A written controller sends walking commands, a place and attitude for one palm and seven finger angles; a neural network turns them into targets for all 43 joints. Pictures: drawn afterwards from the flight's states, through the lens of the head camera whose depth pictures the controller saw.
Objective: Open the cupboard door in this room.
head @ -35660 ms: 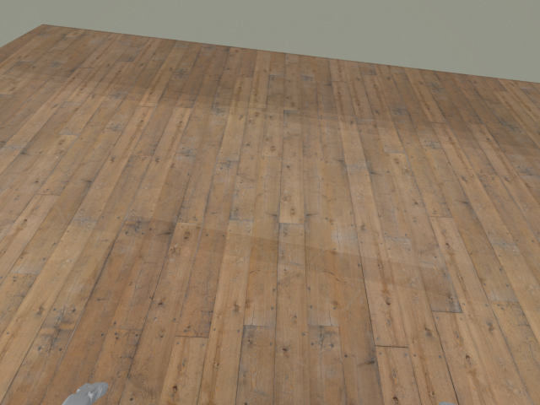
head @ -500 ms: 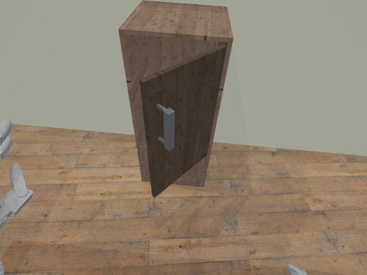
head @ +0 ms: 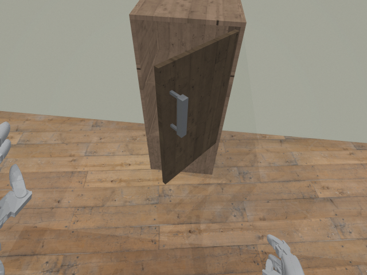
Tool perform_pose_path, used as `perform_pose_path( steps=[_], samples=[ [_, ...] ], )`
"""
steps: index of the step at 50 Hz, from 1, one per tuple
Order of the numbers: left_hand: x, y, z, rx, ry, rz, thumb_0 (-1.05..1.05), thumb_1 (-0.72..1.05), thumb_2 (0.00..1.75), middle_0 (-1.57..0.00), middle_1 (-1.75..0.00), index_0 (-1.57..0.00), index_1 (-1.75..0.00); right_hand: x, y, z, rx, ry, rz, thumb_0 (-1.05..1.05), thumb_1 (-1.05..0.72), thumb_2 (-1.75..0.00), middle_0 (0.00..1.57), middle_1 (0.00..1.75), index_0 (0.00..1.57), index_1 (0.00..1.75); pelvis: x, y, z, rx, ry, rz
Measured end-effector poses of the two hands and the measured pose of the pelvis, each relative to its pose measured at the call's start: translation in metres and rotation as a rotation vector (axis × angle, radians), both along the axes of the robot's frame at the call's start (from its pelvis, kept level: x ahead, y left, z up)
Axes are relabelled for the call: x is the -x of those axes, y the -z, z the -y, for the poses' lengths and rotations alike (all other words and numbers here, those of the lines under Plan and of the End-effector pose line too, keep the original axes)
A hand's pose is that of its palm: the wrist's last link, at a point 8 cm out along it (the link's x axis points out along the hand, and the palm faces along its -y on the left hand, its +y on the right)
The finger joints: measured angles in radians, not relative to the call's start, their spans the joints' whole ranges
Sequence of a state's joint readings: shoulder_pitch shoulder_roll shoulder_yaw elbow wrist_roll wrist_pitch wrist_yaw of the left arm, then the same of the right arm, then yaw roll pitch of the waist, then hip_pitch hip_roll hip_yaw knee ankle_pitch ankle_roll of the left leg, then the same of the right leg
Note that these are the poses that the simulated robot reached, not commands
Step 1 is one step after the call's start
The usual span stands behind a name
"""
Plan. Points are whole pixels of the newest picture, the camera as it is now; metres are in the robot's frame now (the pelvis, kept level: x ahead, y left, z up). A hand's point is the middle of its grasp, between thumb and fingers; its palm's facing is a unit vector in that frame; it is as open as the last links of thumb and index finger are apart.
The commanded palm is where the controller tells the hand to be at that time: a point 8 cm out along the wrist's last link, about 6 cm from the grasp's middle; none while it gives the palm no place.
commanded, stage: stop stepping back and stand still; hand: left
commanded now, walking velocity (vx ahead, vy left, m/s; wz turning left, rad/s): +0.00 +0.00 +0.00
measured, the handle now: (177, 114) +0.58 +0.07 +0.00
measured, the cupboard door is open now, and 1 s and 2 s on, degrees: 50 50 50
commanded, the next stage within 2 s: let the arm hang, fingers relaxed in 0.14 s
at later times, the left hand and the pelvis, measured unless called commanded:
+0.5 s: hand out of the picture +0.10 +0.18 -0.15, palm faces -0.06 -0.96 -0.27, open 7.4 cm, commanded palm none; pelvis -0.01 -0.01 -0.01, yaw +1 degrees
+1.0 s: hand out of the picture +0.00 +0.18 -0.17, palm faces +0.07 -0.96 -0.26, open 7.4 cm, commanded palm none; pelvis +0.00 -0.02 +0.00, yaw +2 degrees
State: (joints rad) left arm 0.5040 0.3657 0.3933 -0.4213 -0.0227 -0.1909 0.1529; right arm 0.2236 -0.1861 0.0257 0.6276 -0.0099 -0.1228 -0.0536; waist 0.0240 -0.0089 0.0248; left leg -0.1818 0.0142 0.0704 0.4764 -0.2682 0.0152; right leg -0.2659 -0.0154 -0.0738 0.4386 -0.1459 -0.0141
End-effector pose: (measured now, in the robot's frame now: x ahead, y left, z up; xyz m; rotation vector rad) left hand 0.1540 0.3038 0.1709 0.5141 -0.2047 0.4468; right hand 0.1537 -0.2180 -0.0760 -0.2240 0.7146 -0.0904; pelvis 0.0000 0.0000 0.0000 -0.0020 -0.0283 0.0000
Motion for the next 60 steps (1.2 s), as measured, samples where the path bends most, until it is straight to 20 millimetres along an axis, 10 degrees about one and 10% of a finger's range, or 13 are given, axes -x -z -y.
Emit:
perform_pose_path(
  steps=[13, 19, 23, 28, 41, 60],
  samples=[
    [-0.014, 0.002, 0.005, -0.041, 0.061, -0.049, 0.02, 0.88, 0.89, -0.21, -0.31, -0.21, -0.3, 0.011, 0.006, 0.017, 0.013, 0.047, -0.034, 0.01, -0.9, -0.9, 0.2, 0.3, 0.2, 0.3, -0.002, -0.001, -0.002, 0.003, -0.01, -0.019],
    [-0.021, 0.162, 0.009, 0.189, 0.017, -0.714, 0.01, 0.9, 0.9, -0.2, -0.3, -0.2, -0.3, 0.019, 0.047, 0.037, -0.006, 0.009, -0.191, 0.01, -0.9, -0.9, 0.2, 0.3, 0.2, 0.3, 0.007, 0.009, -0.003, -0.025, -0.017, -0.038],
    [0.029, 0.254, 0.049, 0.351, 0.013, -1.099, 0.01, 0.9, 0.89, -0.2, -0.3, -0.2, -0.3, 0.044, 0.057, 0.05, 0.001, 0.051, -0.29, 0.01, -0.9, -0.9, 0.2, 0.3, 0.2, 0.3, 0.01, 0.012, 0.006, -0.032, -0.012, -0.026],
    [0.097, 0.312, 0.1, 0.567, -0.018, -1.339, 0.01, 0.92, 0.89, -0.21, -0.3, -0.2, -0.3, 0.098, 0.056, 0.06, 0.047, 0.083, -0.488, 0.01, -0.9, -0.9, 0.2, 0.3, 0.2, 0.3, 0.012, 0.009, 0.018, -0.025, -0.031, -0.012],
    [0.167, 0.306, 0.075, 0.59, -0.229, -1.484, 0.0, 0.93, 0.89, -0.21, -0.3, -0.2, -0.3, 0.177, 0.07, 0.035, -0.037, 0.117, -0.736, 0.01, -0.9, -0.9, 0.2, 0.3, 0.19, 0.3, 0.008, 0.0, 0.024, -0.005, -0.041, -0.005],
    [0.15, 0.315, 0.096, 0.658, -0.195, -1.486, 0.01, 0.92, 0.89, -0.2, -0.3, -0.2, -0.3, 0.181, 0.071, -0.004, -0.095, 0.135, -0.762, 0.0, -0.9, -0.9, 0.2, 0.3, 0.2, 0.3, -0.006, -0.002, 0.014, -0.009, -0.034, -0.01]
  ],
)
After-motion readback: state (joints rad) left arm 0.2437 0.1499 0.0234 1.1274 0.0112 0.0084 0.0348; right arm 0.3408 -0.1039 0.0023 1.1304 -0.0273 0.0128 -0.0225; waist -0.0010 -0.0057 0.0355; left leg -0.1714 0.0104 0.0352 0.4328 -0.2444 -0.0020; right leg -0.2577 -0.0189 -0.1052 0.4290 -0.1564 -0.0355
